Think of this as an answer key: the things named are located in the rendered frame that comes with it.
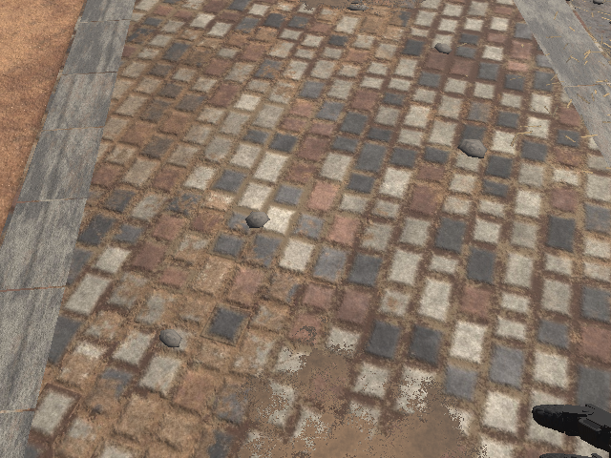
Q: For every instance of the robot right hand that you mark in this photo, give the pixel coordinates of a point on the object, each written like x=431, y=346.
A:
x=591, y=423

